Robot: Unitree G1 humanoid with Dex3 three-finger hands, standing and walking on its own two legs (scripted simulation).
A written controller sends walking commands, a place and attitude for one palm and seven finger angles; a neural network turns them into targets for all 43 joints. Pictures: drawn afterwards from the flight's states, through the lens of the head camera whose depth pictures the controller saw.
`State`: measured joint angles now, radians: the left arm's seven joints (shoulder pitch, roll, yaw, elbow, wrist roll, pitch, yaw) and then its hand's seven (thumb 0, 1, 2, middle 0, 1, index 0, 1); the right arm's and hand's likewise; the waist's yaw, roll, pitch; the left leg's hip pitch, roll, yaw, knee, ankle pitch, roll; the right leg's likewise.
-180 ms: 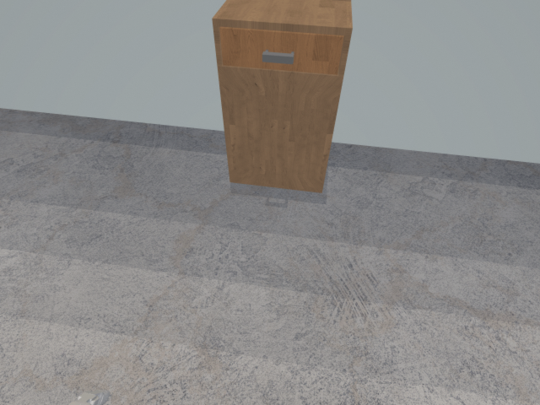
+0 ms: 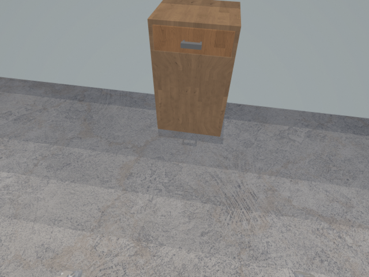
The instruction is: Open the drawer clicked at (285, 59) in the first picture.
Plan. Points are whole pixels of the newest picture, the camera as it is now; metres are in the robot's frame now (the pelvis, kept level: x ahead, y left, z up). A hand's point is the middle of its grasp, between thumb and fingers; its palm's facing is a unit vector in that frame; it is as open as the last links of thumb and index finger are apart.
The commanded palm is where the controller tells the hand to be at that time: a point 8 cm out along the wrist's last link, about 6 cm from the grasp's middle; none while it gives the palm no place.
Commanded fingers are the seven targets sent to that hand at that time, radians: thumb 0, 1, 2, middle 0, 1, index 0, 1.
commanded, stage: stand and wait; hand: left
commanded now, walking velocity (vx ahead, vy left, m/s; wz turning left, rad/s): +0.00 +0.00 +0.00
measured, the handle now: (191, 43) +1.27 +0.04 -0.05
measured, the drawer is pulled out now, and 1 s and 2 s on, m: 0.00 0.00 0.00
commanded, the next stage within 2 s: look at it before walking up in 0.64 s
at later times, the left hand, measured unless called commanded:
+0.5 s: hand out of the picture +0.05 +0.24 -0.15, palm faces -0.02 -0.94 -0.34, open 7.4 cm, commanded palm none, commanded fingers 0.00 0.90 0.90 -0.20 -0.30 -0.20 -0.30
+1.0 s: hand out of the picture +0.05 +0.23 -0.15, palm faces -0.03 -0.94 -0.33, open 7.4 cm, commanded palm none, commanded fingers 0.00 0.90 0.90 -0.20 -0.30 -0.20 -0.30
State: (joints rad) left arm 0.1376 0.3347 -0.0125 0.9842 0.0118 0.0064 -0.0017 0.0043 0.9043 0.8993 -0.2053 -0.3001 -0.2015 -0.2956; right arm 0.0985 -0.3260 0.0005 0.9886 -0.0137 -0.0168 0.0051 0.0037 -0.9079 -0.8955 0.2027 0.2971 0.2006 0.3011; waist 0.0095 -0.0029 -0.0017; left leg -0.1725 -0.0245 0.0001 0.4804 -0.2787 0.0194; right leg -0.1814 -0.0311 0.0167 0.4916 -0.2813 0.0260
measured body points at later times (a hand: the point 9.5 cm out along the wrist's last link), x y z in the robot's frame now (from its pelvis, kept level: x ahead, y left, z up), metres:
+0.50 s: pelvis -0.02 -0.01 +0.01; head -0.02 -0.01 +0.46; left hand +0.05 +0.29 -0.13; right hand +0.06 -0.31 -0.13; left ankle -0.01 +0.11 -0.74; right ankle -0.01 -0.14 -0.74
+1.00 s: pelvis -0.02 -0.01 +0.01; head -0.02 -0.01 +0.46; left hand +0.05 +0.28 -0.13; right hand +0.05 -0.31 -0.13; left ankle -0.01 +0.11 -0.74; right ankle -0.01 -0.14 -0.74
